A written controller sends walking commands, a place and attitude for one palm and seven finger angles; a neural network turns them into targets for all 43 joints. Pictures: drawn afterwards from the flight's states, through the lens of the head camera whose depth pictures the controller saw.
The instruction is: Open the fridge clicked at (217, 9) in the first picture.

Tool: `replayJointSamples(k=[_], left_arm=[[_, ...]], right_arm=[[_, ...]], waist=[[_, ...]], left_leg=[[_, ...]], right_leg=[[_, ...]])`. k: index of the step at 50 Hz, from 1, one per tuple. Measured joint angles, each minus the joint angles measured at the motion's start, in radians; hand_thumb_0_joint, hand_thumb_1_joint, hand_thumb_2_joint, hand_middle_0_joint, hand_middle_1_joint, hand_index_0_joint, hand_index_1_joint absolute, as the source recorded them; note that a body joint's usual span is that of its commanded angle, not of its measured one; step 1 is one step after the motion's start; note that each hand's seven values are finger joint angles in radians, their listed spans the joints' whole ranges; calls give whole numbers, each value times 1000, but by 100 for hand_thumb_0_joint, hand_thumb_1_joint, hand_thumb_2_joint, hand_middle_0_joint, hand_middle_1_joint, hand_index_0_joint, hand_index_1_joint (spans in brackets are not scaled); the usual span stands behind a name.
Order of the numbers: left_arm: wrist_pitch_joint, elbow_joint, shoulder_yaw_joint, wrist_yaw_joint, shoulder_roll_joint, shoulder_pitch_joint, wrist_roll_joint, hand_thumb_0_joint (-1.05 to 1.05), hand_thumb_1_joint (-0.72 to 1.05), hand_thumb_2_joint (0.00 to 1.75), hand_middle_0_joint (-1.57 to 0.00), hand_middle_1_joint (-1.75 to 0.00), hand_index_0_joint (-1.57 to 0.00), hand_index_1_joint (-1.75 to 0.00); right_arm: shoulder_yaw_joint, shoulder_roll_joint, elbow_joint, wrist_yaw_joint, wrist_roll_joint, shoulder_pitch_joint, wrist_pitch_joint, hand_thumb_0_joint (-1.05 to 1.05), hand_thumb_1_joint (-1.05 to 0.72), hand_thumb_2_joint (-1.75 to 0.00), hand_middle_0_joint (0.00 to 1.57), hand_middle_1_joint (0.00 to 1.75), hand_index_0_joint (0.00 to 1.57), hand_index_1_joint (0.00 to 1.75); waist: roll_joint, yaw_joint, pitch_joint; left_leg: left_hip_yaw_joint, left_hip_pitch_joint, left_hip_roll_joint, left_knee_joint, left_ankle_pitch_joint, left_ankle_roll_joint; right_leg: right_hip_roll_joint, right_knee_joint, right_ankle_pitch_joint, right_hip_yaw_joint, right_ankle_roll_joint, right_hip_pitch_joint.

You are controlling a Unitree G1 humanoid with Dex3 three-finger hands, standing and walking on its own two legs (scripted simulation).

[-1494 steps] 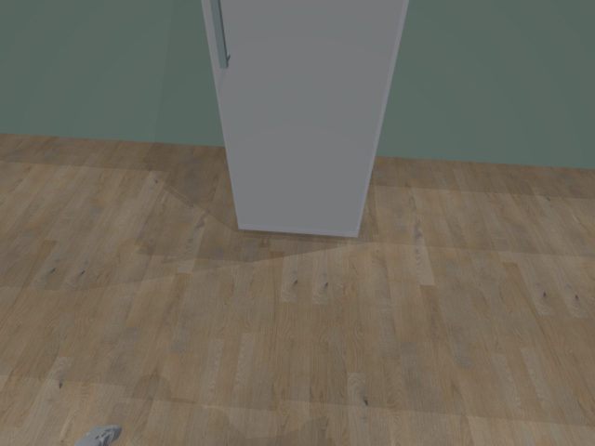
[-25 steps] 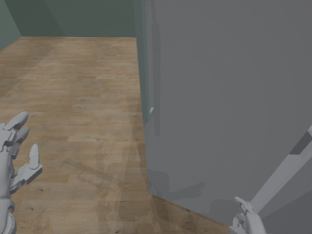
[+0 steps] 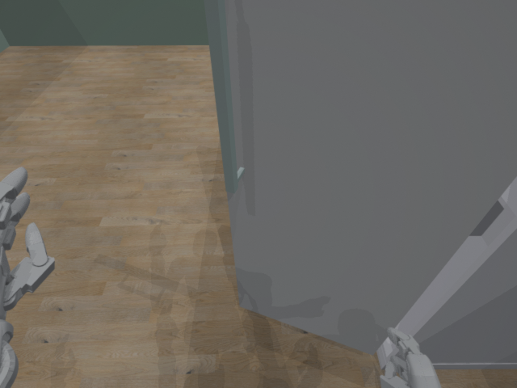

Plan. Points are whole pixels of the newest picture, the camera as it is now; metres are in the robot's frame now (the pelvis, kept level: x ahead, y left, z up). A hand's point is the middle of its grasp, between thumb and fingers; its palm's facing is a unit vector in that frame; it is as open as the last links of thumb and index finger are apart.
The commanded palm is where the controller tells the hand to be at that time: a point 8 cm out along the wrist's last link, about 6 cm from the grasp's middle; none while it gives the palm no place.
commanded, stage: step back with the hand held close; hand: left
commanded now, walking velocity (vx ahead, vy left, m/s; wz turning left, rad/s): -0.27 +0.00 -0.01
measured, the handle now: (229, 94) +0.50 +0.11 +0.22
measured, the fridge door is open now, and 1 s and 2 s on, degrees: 69 69 69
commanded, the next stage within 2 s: stop stepping back and stand still in 1.12 s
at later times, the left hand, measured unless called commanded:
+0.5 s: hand out of the picture +0.13 +0.30 +0.15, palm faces +0.47 -0.77 -0.43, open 7.4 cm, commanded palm +0.06 +0.33 +0.17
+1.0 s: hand out of the picture +0.02 +0.28 +0.16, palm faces +0.55 -0.69 -0.48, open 7.4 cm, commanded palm -0.06 +0.32 +0.17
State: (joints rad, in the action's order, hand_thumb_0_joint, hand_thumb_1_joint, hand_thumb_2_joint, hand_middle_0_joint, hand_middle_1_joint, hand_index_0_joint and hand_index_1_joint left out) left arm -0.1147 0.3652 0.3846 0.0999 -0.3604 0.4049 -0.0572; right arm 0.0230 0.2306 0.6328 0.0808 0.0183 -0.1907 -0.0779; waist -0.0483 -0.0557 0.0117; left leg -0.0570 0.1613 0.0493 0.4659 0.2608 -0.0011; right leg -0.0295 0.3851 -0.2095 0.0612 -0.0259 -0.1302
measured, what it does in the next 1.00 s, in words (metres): shifts its weight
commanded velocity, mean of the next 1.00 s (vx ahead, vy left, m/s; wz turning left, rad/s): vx -0.32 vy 0.00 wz -0.03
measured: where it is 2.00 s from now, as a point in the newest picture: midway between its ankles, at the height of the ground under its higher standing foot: outside the picture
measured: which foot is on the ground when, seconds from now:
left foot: down 0.00-1.00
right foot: down 0.00-1.00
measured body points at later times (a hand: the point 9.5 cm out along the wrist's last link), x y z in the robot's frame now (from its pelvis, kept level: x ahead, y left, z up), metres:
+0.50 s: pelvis -0.07 +0.03 -0.02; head -0.06 +0.04 +0.43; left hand +0.09 +0.34 +0.17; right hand +0.11 -0.20 -0.09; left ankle +0.00 +0.11 -0.74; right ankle +0.00 -0.14 -0.74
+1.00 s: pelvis -0.15 +0.00 -0.04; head -0.14 +0.02 +0.41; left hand -0.01 +0.32 +0.19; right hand +0.05 -0.22 -0.11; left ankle -0.01 +0.12 -0.73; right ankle -0.02 -0.13 -0.74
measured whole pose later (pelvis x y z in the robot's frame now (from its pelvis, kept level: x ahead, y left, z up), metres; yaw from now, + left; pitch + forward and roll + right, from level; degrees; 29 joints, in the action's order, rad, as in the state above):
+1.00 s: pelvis -0.15 +0.00 -0.04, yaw +8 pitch -3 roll -1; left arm -0.34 0.51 0.50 0.11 -0.44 0.43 0.00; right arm -0.02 0.21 0.58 0.07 0.01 -0.22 -0.15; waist 0.03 0.02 0.08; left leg -0.07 0.57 0.04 0.78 0.35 -0.05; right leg 0.01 0.74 -0.22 -0.07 -0.04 -0.48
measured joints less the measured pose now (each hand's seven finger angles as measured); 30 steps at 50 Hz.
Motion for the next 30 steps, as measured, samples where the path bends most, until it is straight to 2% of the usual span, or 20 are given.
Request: replayJointSamples(k=[8, 15, 19, 25, 30], left_arm=[[-31, 91, -19, -2, -32, 107, 10, 1, 90, 89, -21, -30, -21, -30], [-66, 124, 37, 10, -90, 119, 11, 1, 89, 89, -21, -30, -22, -30], [-90, 106, 57, 22, -74, 84, 22, 1, 89, 89, -21, -30, -22, -30], [-124, 98, 49, 29, -21, 65, 47, 1, 89, 89, -21, -30, -21, -30], [-153, 120, 40, 29, -14, 50, 60, 1, 89, 89, -21, -30, -21, -30]], right_arm=[[-27, 1, -74, 3, -6, 26, 52, 1, -91, -89, 20, 30, 20, 30], [-19, -22, -105, 11, -11, 4, 60, 1, -91, -89, 20, 30, 20, 30], [-12, -25, -107, 8, -14, -11, 39, 1, -91, -89, 20, 30, 20, 30], [-6, -24, -89, 1, -12, -31, 4, 1, -90, -89, 20, 30, 20, 30], [-6, -29, -66, -1, -5, -53, -26, 1, -90, -89, 21, 30, 21, 30]], waist=[[32, 42, 12], [71, 41, 14], [72, 38, 18], [57, 27, 24], [65, 30, 33]], left_leg=[[-39, 86, -25, 29, -11, -26], [-48, 132, -38, 71, -20, -44], [-33, 173, -42, 119, -20, -51], [-10, 239, -35, 194, -10, -57], [15, 276, -39, 222, 13, -54]], right_leg=[[-28, 60, 10, -42, -26, -114], [-42, 115, 17, -55, -32, -168], [-42, 154, 10, -60, -30, -197], [-30, 204, 13, -50, -32, -241], [-7, 218, 18, -67, -22, -262]])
